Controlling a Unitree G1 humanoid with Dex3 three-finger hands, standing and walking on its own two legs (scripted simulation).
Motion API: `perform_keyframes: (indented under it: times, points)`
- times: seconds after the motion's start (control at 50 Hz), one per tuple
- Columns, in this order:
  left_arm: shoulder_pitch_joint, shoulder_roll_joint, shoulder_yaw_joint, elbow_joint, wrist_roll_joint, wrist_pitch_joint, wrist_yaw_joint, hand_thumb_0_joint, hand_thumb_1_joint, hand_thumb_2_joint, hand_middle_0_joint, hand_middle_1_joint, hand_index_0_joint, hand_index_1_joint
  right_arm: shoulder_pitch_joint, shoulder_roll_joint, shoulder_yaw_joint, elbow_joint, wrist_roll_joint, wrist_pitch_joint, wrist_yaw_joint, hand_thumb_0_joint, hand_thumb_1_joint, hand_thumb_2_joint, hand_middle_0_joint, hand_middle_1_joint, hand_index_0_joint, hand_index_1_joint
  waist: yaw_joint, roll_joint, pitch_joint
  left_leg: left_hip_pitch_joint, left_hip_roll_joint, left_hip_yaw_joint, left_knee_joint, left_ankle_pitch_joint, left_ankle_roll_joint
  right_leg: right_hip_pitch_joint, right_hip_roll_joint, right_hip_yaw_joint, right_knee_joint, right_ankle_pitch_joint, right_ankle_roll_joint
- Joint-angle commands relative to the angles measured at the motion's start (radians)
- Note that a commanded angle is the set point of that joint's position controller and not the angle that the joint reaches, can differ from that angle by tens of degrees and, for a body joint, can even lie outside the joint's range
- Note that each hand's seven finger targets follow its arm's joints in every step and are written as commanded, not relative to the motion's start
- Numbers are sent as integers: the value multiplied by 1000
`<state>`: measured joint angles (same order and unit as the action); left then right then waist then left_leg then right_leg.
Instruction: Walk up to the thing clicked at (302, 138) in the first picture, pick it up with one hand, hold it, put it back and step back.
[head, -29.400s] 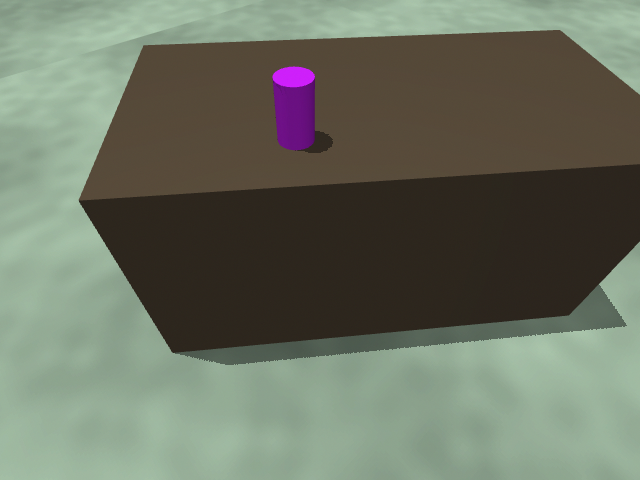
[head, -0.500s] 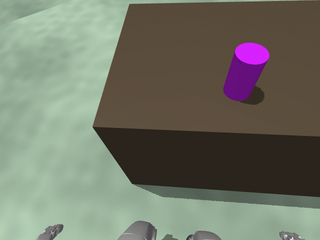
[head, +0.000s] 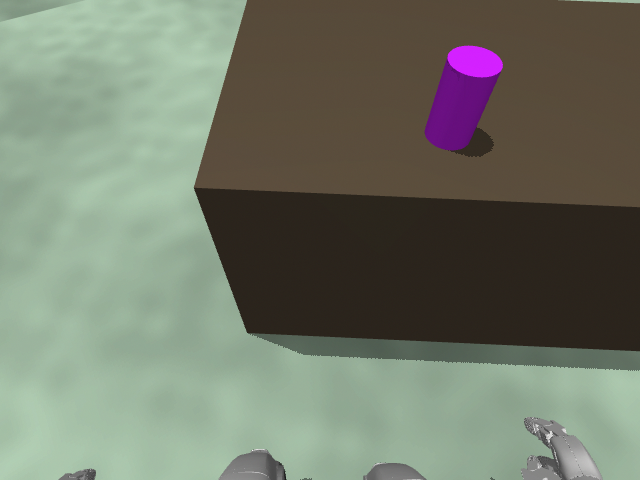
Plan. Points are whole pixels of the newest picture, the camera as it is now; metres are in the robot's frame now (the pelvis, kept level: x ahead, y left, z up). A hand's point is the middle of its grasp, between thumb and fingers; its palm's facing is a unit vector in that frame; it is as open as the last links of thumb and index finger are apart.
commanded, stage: step back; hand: right
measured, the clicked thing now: (459, 101) +0.71 -0.22 +0.02
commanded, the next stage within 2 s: none
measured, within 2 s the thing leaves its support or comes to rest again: neither
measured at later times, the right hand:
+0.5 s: hand out of the picture -0.09 -0.26 -0.15, palm faces -0.10 +0.91 -0.41, open 7.4 cm
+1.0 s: hand out of the picture -0.22 -0.26 -0.15, palm faces -0.05 +0.92 -0.39, open 7.4 cm
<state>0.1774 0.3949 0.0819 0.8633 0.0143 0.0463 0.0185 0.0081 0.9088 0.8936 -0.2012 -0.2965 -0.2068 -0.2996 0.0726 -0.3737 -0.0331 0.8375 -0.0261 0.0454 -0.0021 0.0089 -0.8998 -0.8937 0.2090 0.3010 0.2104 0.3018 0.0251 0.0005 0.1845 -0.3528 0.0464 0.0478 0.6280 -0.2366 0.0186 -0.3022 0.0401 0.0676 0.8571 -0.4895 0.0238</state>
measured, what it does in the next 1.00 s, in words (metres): walks backwards: right foot, then left foot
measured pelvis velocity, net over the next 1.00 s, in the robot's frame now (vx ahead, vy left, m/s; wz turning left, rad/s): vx -0.33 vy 0.01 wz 0.00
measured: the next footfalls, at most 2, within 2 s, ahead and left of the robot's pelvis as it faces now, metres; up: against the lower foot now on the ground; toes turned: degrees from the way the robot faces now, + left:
right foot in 0.04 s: +0.00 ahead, -0.13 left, +0.00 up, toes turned +1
left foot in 0.42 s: -0.12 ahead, +0.13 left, +0.00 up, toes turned +1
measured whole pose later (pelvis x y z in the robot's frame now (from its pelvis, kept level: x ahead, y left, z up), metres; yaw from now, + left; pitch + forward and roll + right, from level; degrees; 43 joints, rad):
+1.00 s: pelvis -0.33 +0.01 +0.00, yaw +0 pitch -1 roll +1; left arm 0.19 0.36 0.06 0.86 0.05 0.05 0.02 0.01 0.90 0.89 -0.21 -0.30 -0.21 -0.30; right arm 0.15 -0.41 -0.05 0.87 -0.01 0.06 -0.02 0.01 -0.90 -0.89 0.21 0.30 0.21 0.30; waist 0.03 0.01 0.14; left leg -0.44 -0.08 -0.10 1.04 -0.50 -0.01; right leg -0.32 -0.03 0.02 0.64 -0.30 0.00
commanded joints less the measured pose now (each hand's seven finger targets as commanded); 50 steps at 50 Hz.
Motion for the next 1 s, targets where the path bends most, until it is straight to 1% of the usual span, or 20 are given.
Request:
perform_keyframes:
  times: [0.0,0.02,0.04,0.06,0.1,0.14,0.28,0.38,0.4,0.42,0.44,0.48,0.52,0.6,0.72,0.76,0.78,0.8,0.86,0.98]
  points:
    - [150,155,44,-17,12,-44,2,0,900,900,-200,-300,-200,-300,-16,-273,-82,-71,17,2,-11,0,-900,-900,200,300,200,300,15,178,-286,152,202,-215,-68,219,151,130,-16,-84,-402,243,-36]
    - [147,201,56,-21,26,-52,5,0,900,900,-200,-300,-200,-300,-4,-243,-72,-73,20,5,-9,0,-900,-900,200,300,200,300,14,93,-261,19,155,-195,-15,89,93,184,-63,24,-441,258,-58]
    - [111,283,79,-43,36,-58,3,0,900,900,-200,-300,-200,-300,8,-183,-58,-84,27,5,-3,0,-900,-900,200,300,200,300,-5,-161,-211,-175,-9,-118,152,-175,13,189,-262,344,-501,249,-136]
    - [35,384,97,-83,32,-53,1,0,900,900,-200,-300,-200,-300,-46,-193,-67,-87,23,11,-19,0,-900,-900,200,300,200,300,47,-313,-162,-139,-118,-143,427,-398,-20,-48,-460,528,-578,308,-322]
    - [-77,286,71,-127,16,-61,8,0,900,900,-200,-300,-200,-300,19,-237,-81,-43,27,18,-21,0,-900,-900,200,300,200,300,-26,-84,-120,-100,-133,-295,615,-295,-16,-105,-354,328,-503,444,-262]
    - [-117,244,66,-137,22,-53,13,0,900,900,-200,-300,-200,-300,81,-221,-71,-24,41,5,-24,0,-900,-900,200,300,200,300,-55,-123,-149,-113,-163,-237,622,-227,-29,-41,-273,172,-447,524,-211]
    - [5,231,66,-141,24,-36,31,0,900,900,-200,-300,-200,-300,63,-213,-64,-43,11,-9,-29,0,-900,-900,200,300,200,300,48,-187,-218,-151,-91,-161,298,-323,-50,263,-331,185,-352,711,-249]
    - [-91,242,49,-169,5,-9,19,0,900,900,-200,-300,-200,-300,239,-214,-83,32,-3,-11,-9,0,-900,-900,200,300,200,300,-57,-151,-263,175,-78,-36,-168,-49,6,45,-250,113,-253,452,-142]
    - [-57,198,35,-167,6,-3,16,0,900,900,-200,-300,-200,-300,217,-245,-92,19,-20,-16,-6,0,-900,-900,200,300,200,300,-48,2,-244,203,30,-210,-256,-53,39,-69,-175,65,-150,282,-99]
    - [-109,178,32,-184,-3,-11,23,0,900,900,-200,-300,-200,-300,143,-377,-111,-11,-21,-11,4,0,-900,-900,200,300,200,300,-61,322,-208,108,302,-569,-353,46,191,-220,43,-75,89,-104,-33]
    - [-169,220,61,-169,15,-10,35,0,900,900,-200,-300,-200,-300,110,-414,-125,-28,-19,-16,5,0,-900,-900,200,300,200,300,-102,270,-166,-48,383,-678,-393,44,307,-154,49,95,311,-191,-26]
    - [-95,192,58,-111,-11,-3,29,0,900,900,-200,-300,-200,-300,9,-291,-82,-30,-22,-28,-13,0,-900,-900,200,300,200,300,-7,74,-145,-20,241,-392,-282,255,215,-177,77,158,473,-68,-41]
    - [12,197,58,-80,-12,-5,21,0,900,900,-200,-300,-200,-300,-21,-263,-74,-47,-13,-31,-21,0,-900,-900,200,300,200,300,38,127,-156,71,200,-290,-210,331,192,-197,53,117,454,4,-34]
    - [-37,168,45,-101,4,-15,6,0,900,900,-200,-300,-200,-300,70,-242,-79,-41,-12,-26,-22,0,-900,-900,200,300,200,300,-41,158,-193,249,205,-274,-161,414,226,-174,19,57,172,-47,15]
    - [87,158,31,-32,13,-31,-3,0,900,900,-200,-300,-200,-300,39,-290,-89,-61,5,1,-16,0,-900,-900,200,300,200,300,-5,196,-292,204,199,-251,-110,268,172,76,-4,-88,-350,149,-27]
    - [118,216,51,-22,29,-38,-2,0,900,900,-200,-300,-200,-300,32,-242,-70,-65,14,5,-10,0,-900,-900,200,300,200,300,7,94,-288,26,134,-224,-36,105,80,193,-82,69,-444,210,-76]
    - [84,299,74,-33,30,-34,-6,0,900,900,-200,-300,-200,-300,-15,-192,-61,-88,20,-1,-14,0,-900,-900,200,300,200,300,27,-158,-221,-168,-52,-140,111,-167,11,151,-262,314,-488,232,-184]
    - [14,381,88,-65,38,-31,-6,0,900,900,-200,-300,-200,-300,-33,-209,-74,-84,13,5,-29,0,-900,-900,200,300,200,300,58,-304,-161,-118,-112,-133,391,-377,-27,-89,-461,505,-585,216,-331]
    - [-131,260,53,-115,25,-41,9,0,900,900,-200,-300,-200,-300,60,-229,-75,-37,30,1,-29,0,-900,-900,200,300,200,300,-46,-91,-145,-92,-141,-226,567,-263,-22,-85,-316,195,-431,533,-252]
    - [-44,243,54,-121,40,-22,20,0,900,900,-200,-300,-200,-300,81,-183,-58,-50,7,-22,-29,0,-900,-900,200,300,200,300,17,-204,-208,-81,-71,-103,167,-295,-32,173,-296,134,-317,651,-215]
